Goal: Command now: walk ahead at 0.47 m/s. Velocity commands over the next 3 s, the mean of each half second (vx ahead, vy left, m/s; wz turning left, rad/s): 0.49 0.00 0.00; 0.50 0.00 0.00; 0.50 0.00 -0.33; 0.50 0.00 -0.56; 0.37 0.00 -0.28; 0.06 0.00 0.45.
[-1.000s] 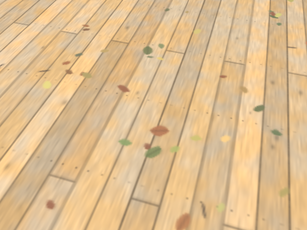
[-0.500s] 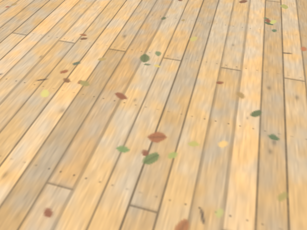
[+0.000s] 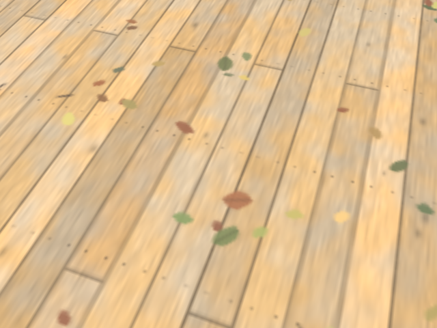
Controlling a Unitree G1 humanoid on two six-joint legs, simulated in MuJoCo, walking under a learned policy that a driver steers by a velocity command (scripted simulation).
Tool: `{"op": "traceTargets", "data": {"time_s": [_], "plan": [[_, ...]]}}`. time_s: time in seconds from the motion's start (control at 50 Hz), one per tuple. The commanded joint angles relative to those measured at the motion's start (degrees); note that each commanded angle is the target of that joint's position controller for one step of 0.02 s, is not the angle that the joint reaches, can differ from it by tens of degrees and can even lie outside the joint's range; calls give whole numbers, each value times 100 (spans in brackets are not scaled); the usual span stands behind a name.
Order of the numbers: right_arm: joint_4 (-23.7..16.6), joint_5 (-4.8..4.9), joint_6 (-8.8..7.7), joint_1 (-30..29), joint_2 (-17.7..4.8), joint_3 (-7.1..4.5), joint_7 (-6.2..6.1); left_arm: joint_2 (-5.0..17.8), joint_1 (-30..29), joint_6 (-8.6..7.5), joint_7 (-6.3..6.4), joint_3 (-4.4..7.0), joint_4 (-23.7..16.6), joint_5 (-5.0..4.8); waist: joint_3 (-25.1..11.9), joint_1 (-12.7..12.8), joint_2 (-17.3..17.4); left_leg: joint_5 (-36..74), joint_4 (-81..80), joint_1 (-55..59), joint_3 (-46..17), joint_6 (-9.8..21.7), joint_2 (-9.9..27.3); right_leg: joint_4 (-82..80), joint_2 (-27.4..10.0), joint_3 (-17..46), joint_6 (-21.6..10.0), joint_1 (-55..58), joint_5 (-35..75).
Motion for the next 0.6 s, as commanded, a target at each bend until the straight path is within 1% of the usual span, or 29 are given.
{"op": "traceTargets", "data": {"time_s": [0.02,0.04,0.06,0.08,0.1,0.12,0.14,0.16,0.18,0.2,0.22,0.26,0.28,0.32,0.38,0.44,0.48,0.5,0.52,0.54,0.56,0.58,0.6], "plan": [[133,40,-98,1342,-606,-203,-119,1035,-12,-60,44,171,-149,-20,-360,-956,-769,91,-455,2121,140,342,-486,1846,-1279,212,-428,-798,6943],[399,-4,-137,2166,-751,-291,-165,1070,-140,-41,29,184,-185,-56,-753,-1334,-692,254,-816,3205,-50,448,-287,2946,-1137,111,-371,-1276,6210],[543,-158,-159,2964,-1216,-422,-203,803,-62,-24,-13,126,-329,-67,-1342,-1498,-114,-856,-965,4388,-1479,673,987,4653,-811,-54,-346,-2315,3920],[493,-225,-134,2923,-1538,-477,-139,141,634,25,-75,54,-387,-225,-1882,-978,1028,-1025,-1737,5364,-4541,1589,2577,6847,244,27,-181,-4094,-760],[464,19,-100,2396,-1292,-457,-90,731,-25,63,-74,197,-488,-93,-1368,-940,257,-2040,-2308,4634,-4650,1476,2257,7055,-77,561,-306,-4560,-202],[355,68,-131,1770,-925,-342,-79,806,-635,47,-105,236,-728,-45,-470,-727,204,-2026,-2520,3709,-3732,1253,2076,6732,-358,487,-338,-4719,387],[350,39,-199,1526,-611,-258,-58,743,-863,31,-120,248,-767,-19,-86,-573,-61,-1265,-2702,3018,-3134,1088,1821,6409,-528,458,-344,-4494,674],[413,19,-257,1555,-427,-194,-79,665,-850,80,-137,268,-741,42,22,-402,-69,-643,-2754,2598,-2617,928,1582,6151,-639,454,-306,-4196,746],[510,20,-297,1651,-270,-130,-115,520,-694,159,-176,252,-710,91,26,-230,10,-243,-2827,2291,-2196,802,1385,5900,-707,435,-234,-3889,745],[584,22,-345,1820,-260,-108,-138,413,-657,221,-204,249,-710,98,25,-165,72,127,-2854,2207,-1965,767,1316,5708,-716,384,-178,-3789,737],[644,30,-388,1987,-325,-106,-155,388,-739,268,-226,256,-752,106,59,-130,106,484,-2878,2195,-1781,762,1253,5557,-725,301,-128,-3854,760],[706,37,-420,2226,-497,-115,-169,457,-1202,342,-264,281,-935,116,194,-132,196,731,-2999,2239,-1476,742,1166,5184,-797,153,-34,-4245,1056],[717,39,-419,2342,-532,-108,-169,500,-1519,360,-281,288,-1052,116,263,-185,216,825,-3056,2309,-1381,723,1129,4946,-833,82,12,-4473,1281],[730,45,-406,2556,-515,-76,-162,540,-2147,367,-306,283,-1275,83,358,-320,235,1223,-3085,2481,-1187,652,1023,4324,-842,-53,88,-4757,1732],[772,54,-411,2874,-500,-36,-167,455,-2902,342,-329,225,-1529,18,375,-519,300,1919,-3006,2713,-922,498,909,3245,-672,-284,126,-4605,2266],[865,40,-409,3205,-553,-28,-203,475,-3385,319,-324,203,-1688,-10,356,-682,369,2369,-2868,3283,-868,467,1012,2611,-499,-425,39,-4547,2399],[913,-3,-392,3288,-600,-36,-236,540,-3561,287,-310,216,-1789,-5,371,-690,391,2749,-2678,3737,-874,512,1164,2342,-435,-417,-82,-4567,2197],[920,-22,-386,3251,-635,-46,-254,584,-3540,265,-298,233,-1812,-1,346,-631,401,3123,-2514,3915,-852,511,1233,2224,-380,-422,-167,-4465,1999],[909,-32,-383,3155,-681,-57,-272,639,-3384,240,-277,261,-1789,5,256,-510,424,3806,-2233,4020,-791,474,1265,2110,-263,-461,-268,-4176,1747],[903,-41,-376,3074,-750,-78,-288,721,-3040,213,-239,307,-1695,13,60,-341,477,4574,-1788,4086,-742,416,1277,2031,-96,-507,-372,-3711,1484],[903,-49,-353,3006,-809,-96,-291,827,-2378,176,-196,374,-1484,18,-281,-66,470,4996,-1021,4097,-682,354,1219,1832,78,-541,-488,-3018,1391],[868,-10,-328,2897,-813,-95,-282,966,-1429,123,-144,459,-1169,73,-753,340,352,4503,87,3621,-532,252,1038,1472,20,-462,-628,-1808,1690],[679,52,-337,2893,-605,-31,-257,1448,-449,94,-80,596,-979,222,-1461,627,-144,2466,1791,2412,-348,163,752,1486,-1217,846,-916,-325,1302]]}}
